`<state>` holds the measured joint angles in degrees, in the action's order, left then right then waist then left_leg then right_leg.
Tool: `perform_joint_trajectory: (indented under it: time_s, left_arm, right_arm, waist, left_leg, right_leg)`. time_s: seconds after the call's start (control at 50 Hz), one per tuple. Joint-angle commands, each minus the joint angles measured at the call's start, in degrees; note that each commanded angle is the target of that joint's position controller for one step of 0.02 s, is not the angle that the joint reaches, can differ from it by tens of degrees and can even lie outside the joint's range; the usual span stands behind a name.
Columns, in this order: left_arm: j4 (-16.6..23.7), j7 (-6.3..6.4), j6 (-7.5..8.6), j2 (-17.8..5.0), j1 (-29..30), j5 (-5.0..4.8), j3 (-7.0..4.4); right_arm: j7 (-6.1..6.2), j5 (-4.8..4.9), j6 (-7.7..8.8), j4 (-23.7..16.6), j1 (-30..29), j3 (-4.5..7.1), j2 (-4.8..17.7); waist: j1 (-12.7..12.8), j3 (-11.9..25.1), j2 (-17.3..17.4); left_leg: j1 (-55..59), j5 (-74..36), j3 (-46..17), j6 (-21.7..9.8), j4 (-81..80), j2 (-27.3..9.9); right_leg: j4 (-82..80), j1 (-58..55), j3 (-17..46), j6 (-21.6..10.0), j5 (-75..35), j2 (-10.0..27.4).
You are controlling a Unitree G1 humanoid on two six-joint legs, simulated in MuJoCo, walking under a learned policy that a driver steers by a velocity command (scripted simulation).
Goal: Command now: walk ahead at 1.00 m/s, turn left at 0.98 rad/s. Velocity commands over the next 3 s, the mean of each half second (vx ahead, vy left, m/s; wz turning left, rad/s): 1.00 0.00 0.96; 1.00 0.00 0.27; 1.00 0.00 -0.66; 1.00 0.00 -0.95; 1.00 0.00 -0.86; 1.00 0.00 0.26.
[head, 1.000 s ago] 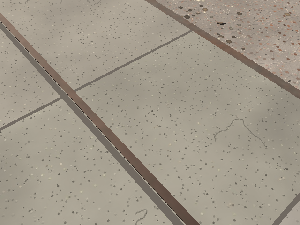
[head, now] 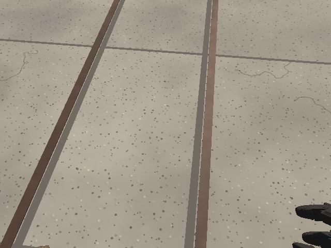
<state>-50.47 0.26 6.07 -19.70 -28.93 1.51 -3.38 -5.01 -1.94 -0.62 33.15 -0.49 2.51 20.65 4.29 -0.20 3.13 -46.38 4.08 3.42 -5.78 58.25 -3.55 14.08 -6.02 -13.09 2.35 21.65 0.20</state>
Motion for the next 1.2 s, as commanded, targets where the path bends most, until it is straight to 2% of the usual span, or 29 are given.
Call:
perform_joint_trajectory:
  time_s: [0.02, 0.06, 0.1, 0.12, 0.14, 0.16, 0.18, 0.22, 0.26, 0.34, 0.4, 0.46, 0.48, 0.52, 0.54, 0.56, 0.58, 0.62, 0.68, 0.86, 0.9, 0.94, 0.96, 0.98, 1.0, 1.04, 1.06, 1.14, 1.2]
  left_arm:
    - [4.6, 0.05, 1.70, -5.0, 6.9, 0.04, -0.18]
    - [4.6, 0.86, 0.67, -8.5, 4.4, -0.01, -1.00]
    - [5.9, 1.62, -1.33, -11.7, 7.5, 0.43, -1.95]
    - [7.4, 1.36, -2.06, -11.5, 10.0, 0.72, -1.98]
    - [8.0, 0.39, -2.18, -7.2, 11.3, 0.92, -1.48]
    - [15.4, 0.04, -1.11, -3.8, 6.2, 0.24, -0.03]
    - [17.1, -0.01, 0.44, -6.4, 12.5, 0.38, 0.24]
    - [17.2, 0.15, 1.09, -5.2, 15.8, 0.73, 1.06]
    - [15.8, 0.27, -1.44, -4.6, 12.9, 2.70, 1.42]
    - [20.3, -0.76, -3.36, -0.8, 22.9, 1.81, 2.77]
    - [21.0, -1.48, -3.07, 0.0, 26.9, -0.20, 3.19]
    - [20.3, -1.13, -2.68, -2.7, 26.5, -0.20, 2.26]
    - [19.1, -0.70, -2.47, -4.1, 23.4, 0.11, 1.53]
    - [14.4, 0.79, -1.88, -7.7, 5.1, 0.84, -0.66]
    - [12.5, 1.96, -1.54, -11.7, -7.1, 2.05, -1.88]
    - [11.7, 1.10, -1.65, -16.6, -1.4, 2.32, -2.95]
    - [13.7, 0.26, -2.12, -9.9, 6.8, 1.70, -2.40]
    - [12.0, -0.44, -1.92, -4.0, 9.5, 1.51, -1.18]
    - [6.8, -0.64, -0.39, -1.7, 6.0, 0.72, -0.15]
    - [1.4, -1.57, 1.31, -5.4, 1.5, -1.34, -0.30]
    - [0.4, -0.93, 0.84, -8.3, 0.1, -1.09, -0.69]
    - [-0.4, 0.18, -0.74, -10.2, 0.8, -0.59, -0.90]
    - [0.6, 0.33, -1.06, -8.5, 2.0, -0.55, -0.41]
    - [3.3, -0.67, -0.93, 1.5, -3.2, -1.31, 1.55]
    - [4.5, -0.30, -0.83, -2.4, -2.4, -2.46, 0.77]
    - [5.8, -0.39, -0.86, -2.8, 7.1, -1.88, 0.76]
    - [5.1, -0.94, -1.44, -1.7, 7.6, -1.59, 0.92]
    - [5.1, -2.91, -5.15, 1.6, 9.1, -0.14, 0.98]
    - [8.4, -3.73, -5.43, 2.6, 18.5, -0.66, 1.44]
  right_arm:
    - [-1.13, 0.12, 0.49, -3.8, -3.5, -1.41, -0.8]
    - [-0.60, 0.14, 0.77, -2.3, 0.1, -0.88, 0.7]
    - [0.54, 0.23, 1.16, 2.4, 16.5, 1.04, 4.3]
    - [1.78, 0.32, 1.50, 6.8, 28.9, 2.82, 7.0]
    - [3.48, 2.42, 0.65, 7.7, 27.4, 5.08, 10.6]
    - [3.55, -0.13, -0.52, 4.1, 21.2, 6.02, 18.3]
    - [4.42, 0.20, -0.86, 2.7, 24.6, 6.18, 16.0]
    - [5.34, 0.86, 0.79, 6.1, 22.1, 4.77, 10.2]
    - [5.82, 0.79, 2.69, 6.0, 18.2, 3.51, 7.7]
    - [4.89, 1.31, 4.74, 6.1, 16.7, 3.30, 7.0]
    - [4.03, 1.77, 5.08, 6.5, 17.7, 4.10, 8.0]
    - [4.30, 1.92, 4.87, 8.1, 21.9, 4.45, 8.3]
    - [4.50, 1.69, 4.82, 8.7, 22.9, 4.50, 9.0]
    - [4.25, 0.92, 5.04, 9.3, 20.9, 4.14, 9.5]
    - [4.62, 0.39, 5.91, 7.7, 19.3, 2.17, 2.5]
    - [4.13, 2.91, 6.29, 4.9, 27.9, 0.54, -2.4]
    - [4.88, 0.86, 5.32, 7.0, 23.8, 0.29, 1.5]
    - [3.54, -0.31, 4.81, 6.0, 14.7, 0.37, 2.5]
    - [1.97, -0.64, 3.60, 3.8, 11.6, -0.72, -0.5]
    - [0.18, -0.19, 4.04, -2.1, -5.0, -3.07, -1.2]
    - [1.33, -0.79, 4.03, -0.9, -2.0, -2.43, 0.5]
    - [3.02, -1.06, 4.00, 4.4, 15.4, -0.62, 3.6]
    - [4.10, -1.66, 4.02, 7.5, 26.0, 0.87, 6.8]
    - [5.06, -3.25, 4.35, 8.0, 27.6, 2.41, 11.9]
    - [5.00, -1.80, 4.12, 6.8, 27.0, 2.58, 11.4]
    - [4.92, -0.87, 5.13, 8.9, 20.2, 1.64, 4.7]
    - [4.89, -1.08, 5.77, 9.5, 18.4, 1.36, 3.0]
    - [4.66, 1.15, 8.00, 12.8, 19.2, 0.42, -0.7]
    - [4.47, 0.99, 8.73, 14.1, 19.9, 0.15, -1.7]
  waist:
    - [-4.7, -7.5, -5.1]
    - [-7.2, -3.3, -8.0]
    - [-16.2, 5.4, -10.0]
    - [-20.9, 10.2, -7.9]
    - [-18.0, 8.3, 4.1]
    - [-9.2, 15.9, 12.4]
    - [-13.7, 19.4, 0.5]
    - [-7.2, 2.1, -7.8]
    - [-2.0, -2.0, -8.7]
    - [-2.1, -5.7, -5.3]
    - [-5.1, -3.8, -2.4]
    - [-6.7, -1.4, -0.9]
    - [-5.4, 0.9, -1.2]
    - [5.2, 10.4, -3.7]
    - [9.2, 17.0, -12.5]
    - [-0.6, 20.8, -33.1]
    - [-1.0, 10.3, -17.8]
    - [-0.9, 1.5, -3.6]
    - [-3.4, -2.2, -7.8]
    - [-3.5, -7.2, -5.3]
    - [-5.7, -2.8, -8.6]
    - [-14.4, 7.3, -10.6]
    - [-19.1, 12.7, -9.0]
    - [-12.3, 20.0, 7.6]
    - [-12.6, 26.5, 7.7]
    - [-9.4, 6.2, -1.4]
    - [-7.3, 2.3, -2.9]
    - [-2.8, -3.3, 0.3]
    - [-3.4, -6.9, -0.3]
  left_leg:
    - [12.3, -4.9, 6.1, -2.6, -11.7, 2.9]
    - [18.8, -0.9, 8.9, -4.5, -13.8, 7.3]
    - [36.7, 4.5, 6.7, -7.3, -14.3, 10.3]
    - [53.0, 5.9, 2.3, -9.4, -18.8, 10.5]
    - [62.1, 9.4, -8.1, -10.8, -23.2, 5.7]
    - [75.6, 7.3, -41.7, -22.9, -30.7, -9.6]
    - [74.6, 17.3, -50.9, -24.0, -39.8, -11.8]
    - [52.9, 12.6, -43.3, -18.9, -44.4, -8.3]
    - [37.8, 4.4, -34.0, -17.0, -44.5, -3.3]
    - [19.8, 4.4, -25.9, -14.1, -48.4, 3.6]
    - [19.5, -1.0, -24.7, -10.0, -47.9, 5.3]
    - [32.8, -11.5, -26.7, -7.3, -41.9, 2.4]
    - [37.5, -20.7, -26.5, -6.2, -36.6, 1.8]
    - [34.5, -28.1, -21.7, -3.4, -11.4, 4.2]
    - [24.4, -5.0, -17.9, -2.6, 11.0, 7.6]
    - [8.3, 22.3, -13.0, -0.8, 22.2, 14.1]
    - [1.2, 17.2, -12.2, -1.6, 25.4, 7.8]
    - [3.0, 11.7, -11.2, -0.9, 19.1, 4.1]
    - [4.1, 13.0, -12.8, 0.1, 12.4, 2.9]
    - [17.8, -7.1, 1.4, -1.2, -21.1, 3.2]
    - [22.8, -1.3, 3.6, -2.7, -22.7, 7.0]
    - [42.2, 4.9, 2.0, -4.6, -24.6, 9.3]
    - [57.6, 9.4, -4.7, -5.3, -24.9, 3.2]
    - [73.1, 27.7, -30.2, -7.7, -28.1, -15.2]
    - [73.3, 31.7, -51.0, -8.8, -38.7, -21.2]
    - [54.6, 20.5, -32.4, -7.0, -42.0, -15.7]
    - [47.8, 15.2, -26.3, -5.4, -44.1, -13.4]
    - [38.9, 4.7, -10.8, -1.8, -50.8, -9.9]
    - [37.9, -9.9, 1.7, 1.3, -53.1, -5.5]
  right_leg:
    - [-6.3, 11.2, -2.2, -3.1, -50.3, 10.6]
    - [3.2, 4.9, -2.9, -2.2, -75.8, 12.0]
    - [25.2, 7.0, -1.3, -3.0, -85.3, 14.9]
    - [43.6, 16.4, -0.4, -3.5, -74.7, 14.2]
    - [67.0, 32.2, -0.3, -2.0, -15.7, 2.5]
    - [85.8, 54.0, 8.0, 0.8, 7.7, -2.8]
    - [84.2, 58.4, 17.9, 0.3, 2.7, -0.4]
    - [68.8, 54.6, 18.5, -0.1, -0.1, 5.0]
    - [61.4, 45.7, 18.4, 1.2, 3.2, 6.9]
    - [39.9, 35.0, 15.1, 2.7, -7.5, 7.6]
    - [26.0, 24.5, 14.2, 1.6, -25.0, 4.4]
    - [18.6, 23.3, 14.3, -0.1, -24.2, 2.7]
    - [17.8, 20.8, 13.5, -0.9, -19.8, 1.0]
    - [18.5, 1.6, 12.1, -3.0, -10.5, 1.0]
    - [16.7, -9.9, 27.6, -4.3, 10.6, 13.3]
    - [-1.3, -14.8, 66.4, -10.5, 22.8, 24.9]
    - [-1.7, -7.7, 65.4, -12.7, 30.7, 23.6]
    - [0.1, 4.9, 45.7, -12.0, 14.1, 18.0]
    - [-2.6, 11.3, 33.4, -10.3, 2.0, 13.4]
    - [-15.2, 12.9, 11.2, -10.1, -38.6, 10.8]
    - [-5.6, 4.8, 9.1, -9.3, -66.1, 11.9]
    - [18.6, 5.9, 8.6, -8.0, -76.4, 12.3]
    - [36.3, 17.2, 9.4, -7.5, -61.9, 9.9]
    - [59.8, 37.0, 10.5, -7.0, -5.1, 1.3]
    - [70.4, 44.1, 18.3, -8.3, 3.6, -2.0]
    - [65.0, 48.0, 17.8, -8.5, -6.9, 3.8]
    - [62.0, 45.7, 18.0, -8.2, -7.8, 5.6]
    - [57.0, 44.8, 17.3, -6.5, -9.6, 8.6]
    - [50.2, 48.3, 13.1, -6.3, -18.9, 7.6]
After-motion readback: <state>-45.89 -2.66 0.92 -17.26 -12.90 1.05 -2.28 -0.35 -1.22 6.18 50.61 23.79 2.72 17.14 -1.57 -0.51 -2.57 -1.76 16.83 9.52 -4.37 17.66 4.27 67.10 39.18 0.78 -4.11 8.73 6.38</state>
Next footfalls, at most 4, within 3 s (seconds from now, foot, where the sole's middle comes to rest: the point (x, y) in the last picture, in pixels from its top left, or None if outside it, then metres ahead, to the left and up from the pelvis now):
0.14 left None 0.31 0.05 -0.76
0.52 right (192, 188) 0.74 -0.02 -0.76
0.96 left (108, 142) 0.96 0.40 -0.76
1.42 right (107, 80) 1.41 0.49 -0.76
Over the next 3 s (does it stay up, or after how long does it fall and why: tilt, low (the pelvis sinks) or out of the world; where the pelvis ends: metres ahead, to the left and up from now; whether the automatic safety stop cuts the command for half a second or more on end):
stays up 2.57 0.20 0.01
